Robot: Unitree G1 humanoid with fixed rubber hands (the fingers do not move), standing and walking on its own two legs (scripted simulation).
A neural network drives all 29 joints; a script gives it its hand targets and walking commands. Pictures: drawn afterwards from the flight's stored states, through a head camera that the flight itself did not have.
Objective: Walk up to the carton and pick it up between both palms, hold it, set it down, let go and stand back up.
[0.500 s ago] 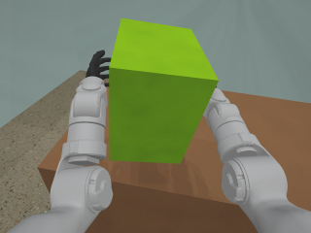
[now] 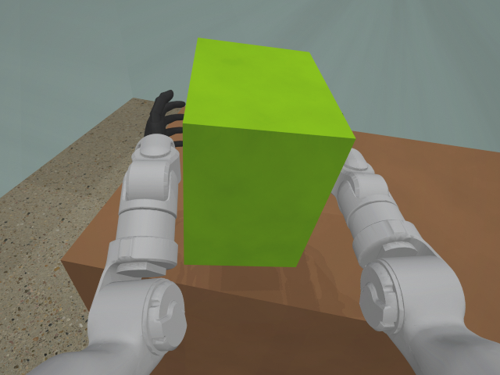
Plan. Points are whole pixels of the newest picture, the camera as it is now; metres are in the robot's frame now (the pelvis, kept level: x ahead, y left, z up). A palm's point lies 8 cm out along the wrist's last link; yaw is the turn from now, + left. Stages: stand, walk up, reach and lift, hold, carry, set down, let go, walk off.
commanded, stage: set down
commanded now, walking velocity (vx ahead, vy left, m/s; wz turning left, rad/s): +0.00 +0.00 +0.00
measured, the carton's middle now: (248, 155) +0.43 +0.02 +0.19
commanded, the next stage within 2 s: none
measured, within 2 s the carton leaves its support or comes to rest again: neither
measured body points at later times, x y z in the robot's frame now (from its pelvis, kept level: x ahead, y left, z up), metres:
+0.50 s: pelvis +0.00 -0.01 +0.00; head -0.02 +0.00 +0.45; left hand +0.41 +0.15 +0.19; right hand +0.45 -0.13 +0.18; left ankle +0.01 +0.16 -0.75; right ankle +0.01 -0.09 -0.75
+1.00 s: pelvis +0.00 -0.01 +0.00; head +0.01 -0.01 +0.45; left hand +0.42 +0.15 +0.15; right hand +0.46 -0.13 +0.14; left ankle +0.01 +0.16 -0.75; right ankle +0.01 -0.09 -0.75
